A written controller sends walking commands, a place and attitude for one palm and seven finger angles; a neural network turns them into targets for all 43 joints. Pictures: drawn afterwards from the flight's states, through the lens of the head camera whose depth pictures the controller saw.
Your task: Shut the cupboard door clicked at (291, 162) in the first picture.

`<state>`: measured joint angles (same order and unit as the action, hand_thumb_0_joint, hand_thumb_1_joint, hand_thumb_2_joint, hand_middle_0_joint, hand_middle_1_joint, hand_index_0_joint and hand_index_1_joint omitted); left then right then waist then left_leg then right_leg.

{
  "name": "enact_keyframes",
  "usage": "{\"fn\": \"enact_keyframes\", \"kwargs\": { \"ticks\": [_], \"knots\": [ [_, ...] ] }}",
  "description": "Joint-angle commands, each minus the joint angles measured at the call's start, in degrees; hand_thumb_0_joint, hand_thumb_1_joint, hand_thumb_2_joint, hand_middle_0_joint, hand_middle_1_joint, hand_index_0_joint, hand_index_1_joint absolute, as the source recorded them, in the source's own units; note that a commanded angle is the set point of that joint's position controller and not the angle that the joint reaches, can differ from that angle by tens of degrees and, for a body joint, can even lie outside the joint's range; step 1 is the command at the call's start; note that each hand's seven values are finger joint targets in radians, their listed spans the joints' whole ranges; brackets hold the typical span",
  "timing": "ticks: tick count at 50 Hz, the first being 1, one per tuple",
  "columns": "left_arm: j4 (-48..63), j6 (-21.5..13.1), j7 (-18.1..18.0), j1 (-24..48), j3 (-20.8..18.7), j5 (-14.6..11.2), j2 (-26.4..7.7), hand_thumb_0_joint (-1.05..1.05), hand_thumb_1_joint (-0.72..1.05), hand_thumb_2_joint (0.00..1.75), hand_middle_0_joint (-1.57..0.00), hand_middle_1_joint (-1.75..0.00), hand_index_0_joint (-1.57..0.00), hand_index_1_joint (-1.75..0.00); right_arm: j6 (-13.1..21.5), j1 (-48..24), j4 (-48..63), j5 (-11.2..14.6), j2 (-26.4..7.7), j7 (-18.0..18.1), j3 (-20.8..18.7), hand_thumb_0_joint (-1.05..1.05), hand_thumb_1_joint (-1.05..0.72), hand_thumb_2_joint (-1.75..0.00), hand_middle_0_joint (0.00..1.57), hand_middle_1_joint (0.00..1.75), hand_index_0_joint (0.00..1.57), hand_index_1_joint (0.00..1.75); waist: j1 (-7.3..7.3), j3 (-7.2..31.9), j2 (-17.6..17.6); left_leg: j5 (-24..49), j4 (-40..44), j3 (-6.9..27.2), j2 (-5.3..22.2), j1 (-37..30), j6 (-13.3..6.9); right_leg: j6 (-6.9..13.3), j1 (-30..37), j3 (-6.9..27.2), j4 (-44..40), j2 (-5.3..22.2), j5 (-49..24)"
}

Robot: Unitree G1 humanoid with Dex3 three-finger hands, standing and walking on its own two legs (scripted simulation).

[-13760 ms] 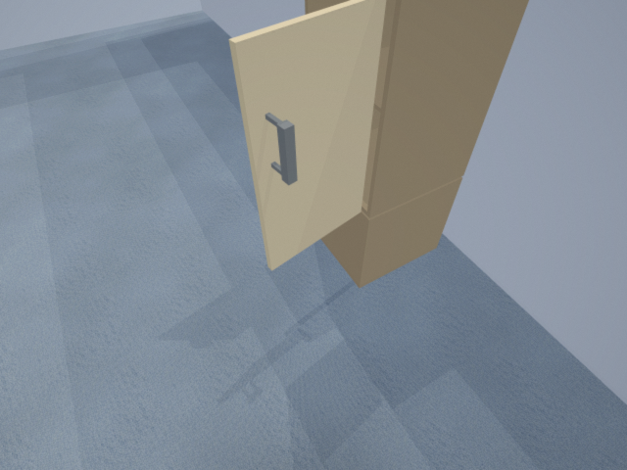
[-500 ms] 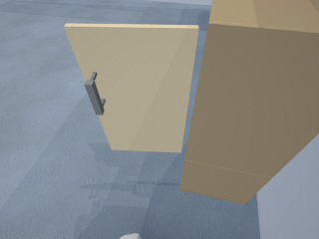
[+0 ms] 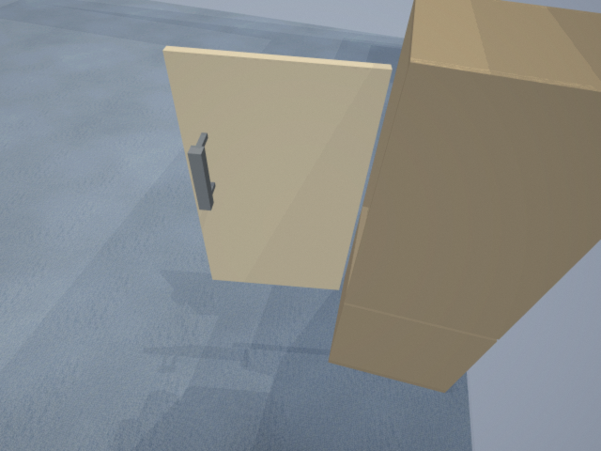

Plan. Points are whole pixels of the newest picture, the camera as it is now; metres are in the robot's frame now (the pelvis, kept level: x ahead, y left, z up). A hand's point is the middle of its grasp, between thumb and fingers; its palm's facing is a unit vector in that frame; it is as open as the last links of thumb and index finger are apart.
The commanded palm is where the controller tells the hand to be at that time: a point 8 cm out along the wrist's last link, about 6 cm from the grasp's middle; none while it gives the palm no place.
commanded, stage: come to a stop and stand still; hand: left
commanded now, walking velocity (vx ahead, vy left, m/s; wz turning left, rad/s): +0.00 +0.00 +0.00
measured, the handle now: (204, 172) +0.56 +0.21 +0.05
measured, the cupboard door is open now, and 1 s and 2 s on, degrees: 100 100 100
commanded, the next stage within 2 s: look again from close up in 0.24 s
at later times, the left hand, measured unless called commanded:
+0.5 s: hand out of the picture +0.00 +0.23 -0.17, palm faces -0.02 -0.97 -0.24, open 7.4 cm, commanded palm none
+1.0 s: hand out of the picture +0.08 +0.23 -0.16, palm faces -0.04 -0.96 -0.27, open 7.4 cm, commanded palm none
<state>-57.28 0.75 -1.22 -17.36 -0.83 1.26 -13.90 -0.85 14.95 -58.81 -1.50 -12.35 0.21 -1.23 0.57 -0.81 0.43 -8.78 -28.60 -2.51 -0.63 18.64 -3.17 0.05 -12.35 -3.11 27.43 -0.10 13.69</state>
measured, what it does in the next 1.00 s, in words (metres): stands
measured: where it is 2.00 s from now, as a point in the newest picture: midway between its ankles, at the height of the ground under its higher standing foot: outside the picture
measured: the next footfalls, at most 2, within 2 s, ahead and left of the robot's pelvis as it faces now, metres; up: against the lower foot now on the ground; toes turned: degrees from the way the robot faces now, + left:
none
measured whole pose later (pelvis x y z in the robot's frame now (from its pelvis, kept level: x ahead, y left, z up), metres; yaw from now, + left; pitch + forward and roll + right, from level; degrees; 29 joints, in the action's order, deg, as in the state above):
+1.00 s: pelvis +0.04 +0.01 +0.01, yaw -1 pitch -1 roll +0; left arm -62.3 -0.1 -1.4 -12.9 0.2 1.1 -15.3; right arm 0.6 8.9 -64.5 -0.4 -14.5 0.3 -0.5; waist 0.3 -2.3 0.9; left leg -8.4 -20.7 -4.5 -3.0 11.4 -4.4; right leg -1.8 -6.6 -1.0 21.6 2.1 13.8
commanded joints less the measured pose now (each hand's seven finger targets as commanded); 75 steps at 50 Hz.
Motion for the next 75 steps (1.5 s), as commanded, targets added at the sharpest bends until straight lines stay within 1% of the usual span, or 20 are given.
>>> {"fn": "enact_keyframes", "kwargs": {
  "ticks": [1, 11, 21, 26, 33, 41, 48, 49, 52, 55, 57, 60, 62, 64, 65, 67, 69, 71, 72, 75],
  "knots": [
    [1.7, -1.2, -0.4, -2.4, -1.6, 0.2, -6.9, 0.00, 0.90, 0.90, -0.20, -0.30, -0.20, -0.30, 1.6, -2.0, 2.7, 0.4, -10.0, 0.6, -2.1, 0.00, -0.90, -0.90, 0.20, 0.30, 0.20, 0.30, -1.11, -2.0, -3.4, -19.6, 13.6, 11.7, 7.5, 1.5, 0.2, 2.0, -1.5, 5.2, -5.9, 4.8, 8.4],
    [-1.8, -1.4, -0.5, -4.1, -1.0, 0.3, -7.4, 0.00, 0.90, 0.90, -0.20, -0.30, -0.20, -0.30, 1.5, -2.7, -0.3, 0.9, -10.8, 0.6, -2.3, 0.00, -0.90, -0.90, 0.20, 0.30, 0.20, 0.30, -0.87, -2.5, -0.3, -17.2, 13.9, 10.7, 7.2, -2.0, 0.6, 1.9, -2.2, 6.1, -7.8, 5.9, 7.6],
    [-3.4, -1.4, -0.6, -3.7, -0.7, 0.5, -7.7, 0.00, 0.90, 0.90, -0.20, -0.30, -0.20, -0.30, 1.8, -5.1, -1.4, 1.1, -11.6, 0.6, -2.2, 0.00, -0.90, -0.90, 0.20, 0.30, 0.20, 0.30, -1.07, -2.6, -1.6, -16.2, 15.8, 11.1, 7.8, -3.7, 0.7, 1.2, -1.0, 5.1, -7.2, 5.9, 3.5],
    [-3.3, -1.4, -0.6, -2.4, -0.7, 0.5, -8.1, 0.00, 0.90, 0.90, -0.20, -0.30, -0.20, -0.30, 1.9, -5.8, -1.6, 1.1, -12.0, 0.5, -2.1, 0.00, -0.90, -0.90, 0.20, 0.30, 0.20, 0.30, -0.80, -1.9, -1.5, -13.0, 15.6, 10.9, 7.7, -5.6, 0.9, 1.1, -0.8, 5.2, -7.4, 6.2, 1.9],
    [-2.9, -1.6, -0.7, -0.4, -0.6, 0.3, -8.7, 0.00, 0.90, 0.90, -0.20, -0.30, -0.20, -0.30, 2.4, -6.6, -1.7, 1.1, -11.7, 0.5, -1.7, 0.00, -0.90, -0.90, 0.20, 0.30, 0.20, 0.30, -0.67, -0.3, -1.0, -2.5, 13.5, 9.4, 7.5, -8.9, 0.9, 0.9, 0.8, 5.5, -8.0, 7.0, -3.1],
    [-2.8, -1.3, -0.6, 1.1, -0.6, 0.2, -9.2, 0.00, 0.90, 0.90, -0.20, -0.30, -0.20, -0.30, 2.3, -6.9, -2.1, 1.2, -12.3, 0.6, -1.5, 0.00, -0.90, -0.90, 0.20, 0.30, 0.20, 0.30, -0.75, -0.5, -1.2, -4.4, 15.1, 9.6, 7.9, -9.0, 1.4, 0.7, 1.8, 5.3, -8.2, 6.9, -2.4],
    [-2.7, -1.6, -0.7, 2.5, -0.6, 0.0, -9.5, 0.00, 0.90, 0.90, -0.20, -0.30, -0.20, -0.30, 2.5, -6.6, -2.7, 1.3, -11.7, 0.7, -1.1, 0.00, -0.90, -0.90, 0.20, 0.30, 0.20, 0.30, -0.56, 1.4, -0.1, 6.6, 11.8, 7.5, 7.4, -11.8, 1.3, 0.7, 3.1, 5.9, -9.0, 7.6, -6.8],
    [-2.8, -1.5, -0.7, 2.5, -0.5, -0.1, -9.4, 0.00, 0.90, 0.90, -0.20, -0.30, -0.20, -0.30, 2.5, -6.5, -2.8, 1.3, -11.7, 0.7, -1.0, 0.00, -0.90, -0.90, 0.20, 0.30, 0.20, 0.30, -0.45, 1.7, -0.2, 6.6, 12.0, 7.6, 7.5, -12.2, 1.4, 0.7, 3.3, 5.9, -9.0, 7.6, -6.5],
    [-4.3, -1.0, -0.6, 0.1, 0.4, -0.1, -5.3, 0.00, 0.90, 0.90, -0.20, -0.30, -0.20, -0.30, 1.8, -4.0, -4.3, 1.0, -7.4, 0.5, 0.1, 0.00, -0.90, -0.90, 0.20, 0.30, 0.20, 0.30, -0.46, 0.9, 0.4, -3.5, 12.4, 6.9, 6.9, -11.3, 1.8, 0.4, 3.0, 5.6, -9.0, 7.1, -0.6],
    [-4.2, -0.4, -0.3, -1.2, 0.2, 0.2, -4.8, 0.00, 0.90, 0.90, -0.20, -0.30, -0.20, -0.30, 1.1, -3.0, -4.2, 0.7, -7.2, 0.4, 0.1, 0.00, -0.90, -0.90, 0.20, 0.30, 0.20, 0.30, -0.82, -4.3, -0.1, -16.7, 13.5, 7.6, 6.7, -6.5, 1.5, 1.0, -0.3, 6.0, -8.3, 6.5, 8.5],
    [-4.0, -0.6, 0.0, -2.8, -0.1, 0.3, -5.2, 0.00, 0.90, 0.90, -0.20, -0.30, -0.20, -0.30, 1.1, -2.6, -3.7, 0.7, -7.0, 0.4, 0.0, 0.00, -0.90, -0.90, 0.20, 0.30, 0.20, 0.30, -1.33, -5.9, 0.8, -18.8, 11.8, 6.8, 6.0, -4.1, 1.2, 1.7, -0.8, 7.6, -9.1, 6.9, 11.5],
    [-4.1, -1.1, -0.1, -4.8, -0.7, 0.0, -5.4, 0.00, 0.90, 0.90, -0.20, -0.30, -0.20, -0.30, 1.7, -1.9, -2.8, 0.7, -5.2, 0.4, 0.2, 0.00, -0.90, -0.90, 0.20, 0.30, 0.20, 0.30, -1.59, -5.4, 4.2, -12.2, 4.5, 3.1, 3.4, -2.0, 1.6, 3.9, 1.4, 11.8, -10.4, 9.8, 10.2],
    [-4.2, -1.3, -0.6, -5.4, -1.0, -0.2, -5.4, 0.00, 0.90, 0.90, -0.20, -0.30, -0.20, -0.30, 2.0, -1.2, -2.5, 0.8, -3.8, 0.7, 0.6, 0.00, -0.90, -0.90, 0.20, 0.30, 0.20, 0.30, -1.50, -5.6, 6.8, -4.2, 1.6, 0.9, 2.8, -0.4, 2.1, 4.7, 4.0, 12.7, -9.6, 11.1, -0.9],
    [-4.3, -1.5, -1.1, -5.2, -0.6, -0.3, -3.8, 0.00, 0.90, 0.90, -0.20, -0.30, -0.20, -0.30, 2.5, 0.4, -3.3, 0.9, -3.8, 1.2, 0.8, 0.00, -0.90, -0.90, 0.20, 0.30, 0.20, 0.30, -0.60, -2.6, 2.5, 9.1, 3.4, 2.4, 4.6, -6.4, 1.9, 3.3, 4.4, 8.5, -3.8, 9.4, -18.0],
    [-4.3, -1.5, -1.4, -5.1, -0.2, -0.4, -2.8, 0.00, 0.90, 0.90, -0.20, -0.30, -0.20, -0.30, 2.6, 1.6, -4.2, 1.1, -4.4, 1.5, 0.6, 0.00, -0.90, -0.90, 0.20, 0.30, 0.20, 0.30, -0.38, -0.7, -0.6, 19.5, 3.4, 3.7, 6.1, -11.0, 1.4, 1.9, 3.3, 6.1, -1.4, 8.0, -21.5],
    [-4.2, -1.2, -2.1, -5.4, 0.1, -0.6, -1.8, 0.00, 0.90, 0.90, -0.20, -0.30, -0.20, -0.30, 2.5, 3.5, -5.1, 1.6, -4.5, 2.4, 0.3, 0.00, -0.90, -0.90, 0.20, 0.30, 0.20, 0.30, -0.38, 1.1, -3.5, 39.9, 2.5, 4.6, 7.9, -15.6, 0.7, 0.0, 3.4, 4.1, -0.7, 6.8, -22.0],
    [-3.9, -0.7, -2.7, -5.8, -0.1, -0.7, -1.6, 0.00, 0.90, 0.90, -0.20, -0.30, -0.20, -0.30, 2.1, 4.3, -4.7, 1.7, -4.4, 2.8, -0.3, 0.00, -0.90, -0.90, 0.20, 0.30, 0.20, 0.30, -0.36, 1.3, -3.9, 46.2, 2.6, 5.4, 8.7, -17.3, 0.8, -0.2, 2.7, 3.4, 0.1, 6.3, -19.3],
    [-3.2, -0.2, -2.8, -5.7, -0.2, -0.8, -0.8, 0.00, 0.90, 0.90, -0.20, -0.30, -0.20, -0.30, 1.7, 4.6, -4.1, 1.6, -4.3, 3.0, -0.9, 0.00, -0.90, -0.90, 0.20, 0.30, 0.20, 0.30, -0.27, 1.8, -5.0, 47.8, 3.3, 6.0, 9.7, -19.0, 0.3, -0.5, 1.2, 2.9, 1.1, 5.5, -13.3],
    [-2.9, -0.1, -2.8, -5.6, -0.3, -0.8, -0.5, 0.00, 0.90, 0.90, -0.20, -0.30, -0.20, -0.30, 1.6, 4.3, -3.9, 1.7, -4.0, 3.1, -1.1, 0.00, -0.90, -0.90, 0.20, 0.30, 0.20, 0.30, -0.39, 1.3, -3.9, 47.2, 3.8, 6.5, 10.3, -19.1, -0.4, -0.6, 0.4, 2.8, 1.1, 5.1, -9.7],
    [-2.2, 0.2, -2.6, -5.1, -0.5, -0.6, 0.4, 0.00, 0.90, 0.90, -0.20, -0.30, -0.20, -0.30, 1.5, 3.6, -3.2, 1.4, -3.9, 3.0, -1.6, 0.00, -0.90, -0.90, 0.20, 0.30, 0.20, 0.30, -0.50, 1.7, -3.7, 40.5, 5.5, 7.9, 11.5, -18.6, -1.7, -0.7, -0.5, 2.9, 1.3, 4.8, -2.9]
  ]
}}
